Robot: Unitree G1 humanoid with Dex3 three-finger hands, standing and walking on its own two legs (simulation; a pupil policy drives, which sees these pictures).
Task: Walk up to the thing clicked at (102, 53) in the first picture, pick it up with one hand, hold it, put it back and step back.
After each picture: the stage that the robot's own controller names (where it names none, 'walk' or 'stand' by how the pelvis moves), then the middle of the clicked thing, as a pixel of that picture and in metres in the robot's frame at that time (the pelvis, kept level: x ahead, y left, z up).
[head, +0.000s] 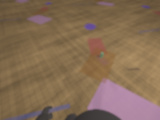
stand; (101, 55) +1.37 -0.25 -0.72
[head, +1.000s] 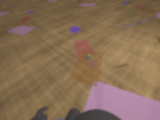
walk; (89, 56) +1.27 +0.12 -0.70
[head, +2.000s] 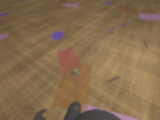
walk; (75, 71) +0.82 +0.31 -0.71
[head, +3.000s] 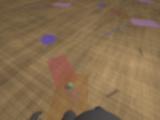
walk; (70, 85) +0.55 +0.24 -0.71
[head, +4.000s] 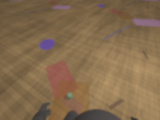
stand; (70, 96) +0.40 +0.25 -0.70
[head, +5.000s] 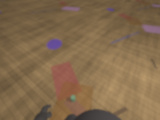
stand; (73, 98) +0.39 +0.19 -0.72
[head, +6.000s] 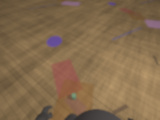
stand; (74, 96) +0.38 +0.18 -0.72
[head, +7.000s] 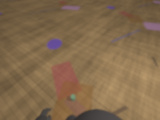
stand; (73, 97) +0.39 +0.21 -0.73
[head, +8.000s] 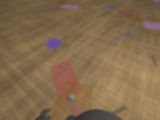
stand; (72, 97) +0.38 +0.21 -0.73
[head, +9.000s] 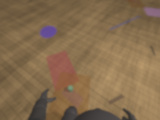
go down; (70, 88) +0.40 +0.21 -0.69
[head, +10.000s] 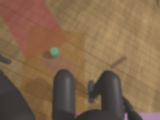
go down; (55, 53) +0.47 +0.24 -0.28
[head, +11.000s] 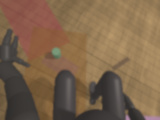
close in; (56, 53) +0.48 +0.23 -0.28
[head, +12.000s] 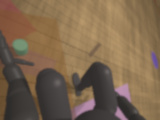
close in; (21, 48) +0.46 +0.28 -0.23
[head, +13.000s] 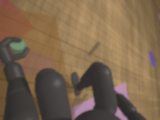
close; (18, 47) +0.46 +0.28 -0.23
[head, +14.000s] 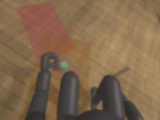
lift; (63, 66) +0.40 +0.21 -0.29
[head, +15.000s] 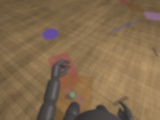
close; (72, 95) +0.34 +0.17 -0.63
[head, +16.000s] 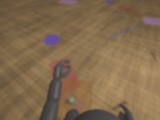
close; (72, 100) +0.31 +0.19 -0.68
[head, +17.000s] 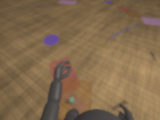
stand; (72, 100) +0.32 +0.19 -0.68
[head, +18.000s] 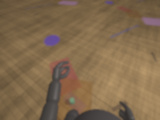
stand; (72, 101) +0.32 +0.19 -0.68
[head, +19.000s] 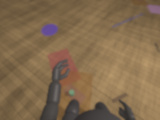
stand; (72, 92) +0.34 +0.19 -0.63
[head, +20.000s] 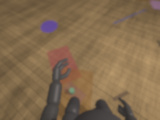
stand; (72, 91) +0.34 +0.19 -0.61
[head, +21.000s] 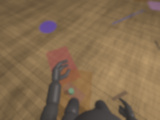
stand; (71, 91) +0.33 +0.19 -0.62
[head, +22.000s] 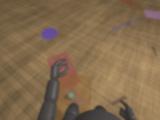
stand; (71, 96) +0.33 +0.19 -0.65
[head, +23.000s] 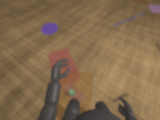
stand; (71, 92) +0.33 +0.18 -0.62
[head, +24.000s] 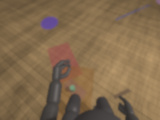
close; (72, 88) +0.34 +0.19 -0.59
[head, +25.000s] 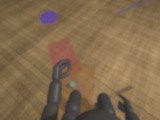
close; (73, 85) +0.35 +0.19 -0.56
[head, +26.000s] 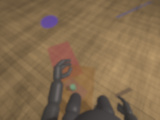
close; (73, 87) +0.35 +0.19 -0.58
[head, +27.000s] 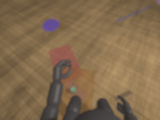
close; (73, 89) +0.34 +0.19 -0.60
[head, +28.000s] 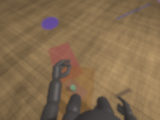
close; (73, 88) +0.35 +0.19 -0.59
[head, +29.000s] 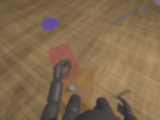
close; (72, 88) +0.35 +0.19 -0.59
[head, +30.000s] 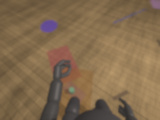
close; (72, 90) +0.34 +0.19 -0.61
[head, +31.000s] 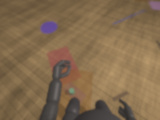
close; (72, 91) +0.34 +0.19 -0.62
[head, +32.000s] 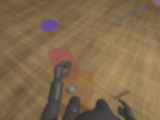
close; (72, 90) +0.34 +0.19 -0.61
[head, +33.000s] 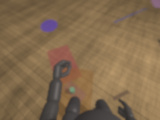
close; (72, 90) +0.34 +0.19 -0.61
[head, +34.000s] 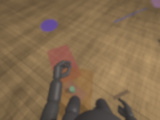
close; (72, 89) +0.34 +0.19 -0.61
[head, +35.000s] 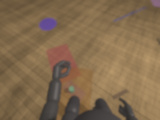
close; (71, 89) +0.34 +0.19 -0.61
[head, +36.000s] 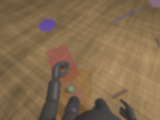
close; (71, 89) +0.34 +0.19 -0.61
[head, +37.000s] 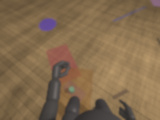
close; (72, 89) +0.33 +0.18 -0.61
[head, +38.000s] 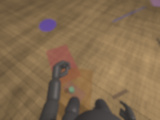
close; (71, 90) +0.34 +0.19 -0.62
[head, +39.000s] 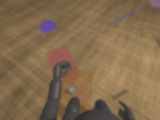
close; (72, 90) +0.34 +0.19 -0.62
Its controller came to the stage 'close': yes
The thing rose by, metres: 0.01
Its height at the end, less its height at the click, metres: +0.00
